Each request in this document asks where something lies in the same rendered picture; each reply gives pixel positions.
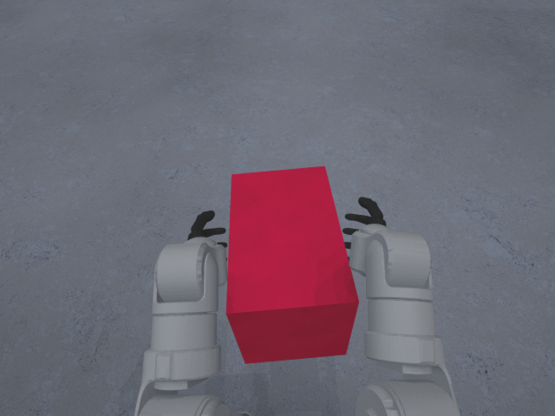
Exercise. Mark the robot left hand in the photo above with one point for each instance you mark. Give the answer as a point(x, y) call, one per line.
point(199, 224)

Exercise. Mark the right robot forearm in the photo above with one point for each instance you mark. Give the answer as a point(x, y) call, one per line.
point(401, 335)

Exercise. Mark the left robot forearm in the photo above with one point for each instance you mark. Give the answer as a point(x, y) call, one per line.
point(184, 349)

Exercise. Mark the robot right hand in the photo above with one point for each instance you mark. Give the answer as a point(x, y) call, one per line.
point(374, 211)

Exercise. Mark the carton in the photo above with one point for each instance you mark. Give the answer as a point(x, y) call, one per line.
point(290, 290)

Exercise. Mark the left robot upper arm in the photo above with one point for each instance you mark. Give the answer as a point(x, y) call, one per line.
point(184, 405)

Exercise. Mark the right robot upper arm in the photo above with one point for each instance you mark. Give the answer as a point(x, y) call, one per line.
point(404, 398)

